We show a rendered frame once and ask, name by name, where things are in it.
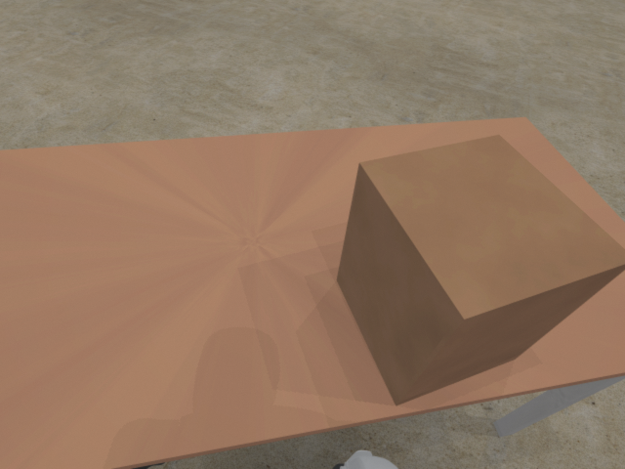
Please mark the right robot shin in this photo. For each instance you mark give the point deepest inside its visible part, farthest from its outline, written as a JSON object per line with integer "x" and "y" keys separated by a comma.
{"x": 360, "y": 452}

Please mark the carton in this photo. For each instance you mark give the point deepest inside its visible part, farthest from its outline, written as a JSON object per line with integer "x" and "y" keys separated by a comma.
{"x": 459, "y": 258}

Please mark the table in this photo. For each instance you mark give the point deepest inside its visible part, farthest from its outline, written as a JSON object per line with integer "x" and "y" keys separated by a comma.
{"x": 161, "y": 300}

